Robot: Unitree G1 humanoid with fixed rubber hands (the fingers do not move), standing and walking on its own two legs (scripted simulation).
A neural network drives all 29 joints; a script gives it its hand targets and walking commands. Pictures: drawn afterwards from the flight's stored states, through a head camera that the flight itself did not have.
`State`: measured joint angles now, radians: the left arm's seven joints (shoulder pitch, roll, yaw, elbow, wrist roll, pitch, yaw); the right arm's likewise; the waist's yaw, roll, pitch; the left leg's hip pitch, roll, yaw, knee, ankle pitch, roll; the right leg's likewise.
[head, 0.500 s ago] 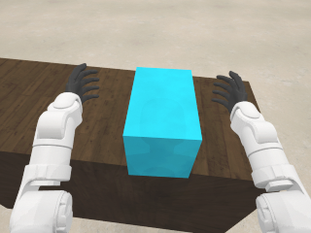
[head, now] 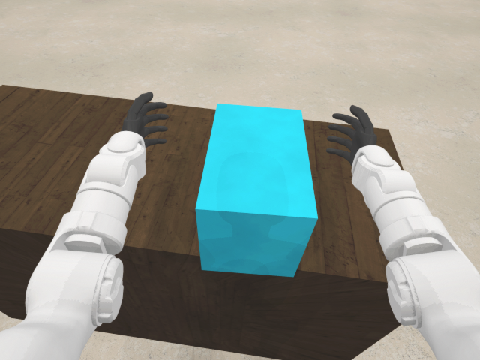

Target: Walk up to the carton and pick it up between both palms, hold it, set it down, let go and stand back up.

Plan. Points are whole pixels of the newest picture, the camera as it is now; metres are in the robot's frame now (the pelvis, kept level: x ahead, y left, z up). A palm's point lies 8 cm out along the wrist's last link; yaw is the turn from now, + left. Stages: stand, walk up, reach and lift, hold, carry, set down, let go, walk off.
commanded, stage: reach and lift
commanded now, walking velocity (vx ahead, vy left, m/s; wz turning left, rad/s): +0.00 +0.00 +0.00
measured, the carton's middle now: (253, 186) +0.46 -0.02 +0.03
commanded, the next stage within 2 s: none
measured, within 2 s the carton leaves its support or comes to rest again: neither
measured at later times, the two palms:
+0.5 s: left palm (155, 170) +0.43 +0.16 +0.10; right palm (348, 179) +0.42 -0.19 +0.10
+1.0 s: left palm (175, 173) +0.43 +0.12 +0.09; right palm (329, 182) +0.42 -0.16 +0.09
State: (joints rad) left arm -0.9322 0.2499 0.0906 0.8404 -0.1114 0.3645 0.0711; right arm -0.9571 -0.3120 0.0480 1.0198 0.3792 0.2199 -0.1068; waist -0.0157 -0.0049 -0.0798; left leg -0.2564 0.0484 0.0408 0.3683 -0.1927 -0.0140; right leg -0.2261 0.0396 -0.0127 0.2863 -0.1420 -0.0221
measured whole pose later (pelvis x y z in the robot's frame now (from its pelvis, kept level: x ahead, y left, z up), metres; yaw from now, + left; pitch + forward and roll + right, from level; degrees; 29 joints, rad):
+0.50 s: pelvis -0.01 +0.00 -0.01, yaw +1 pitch +13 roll -1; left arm -1.02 0.17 0.04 1.35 -0.14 -0.13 0.11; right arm -0.96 -0.23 0.01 1.30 0.29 -0.08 -0.10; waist -0.03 -0.01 -0.20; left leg -0.51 0.05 0.02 0.49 -0.21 -0.02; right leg -0.48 0.04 -0.03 0.43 -0.18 -0.03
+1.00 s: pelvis -0.02 +0.00 -0.01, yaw +0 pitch +15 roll -1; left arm -1.03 0.08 0.16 1.31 -0.01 -0.16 0.14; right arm -0.97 -0.12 -0.15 1.25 0.14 -0.10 -0.15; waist -0.02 -0.01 -0.20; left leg -0.55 0.04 0.02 0.48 -0.20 -0.02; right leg -0.53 0.03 -0.03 0.43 -0.17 -0.03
